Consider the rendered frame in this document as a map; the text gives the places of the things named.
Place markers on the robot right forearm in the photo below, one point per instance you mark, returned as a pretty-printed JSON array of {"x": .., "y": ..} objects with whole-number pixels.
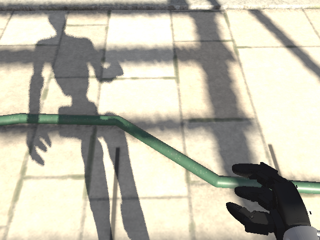
[{"x": 302, "y": 232}]

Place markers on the robot right hand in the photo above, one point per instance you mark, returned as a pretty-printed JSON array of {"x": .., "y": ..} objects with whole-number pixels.
[{"x": 284, "y": 203}]

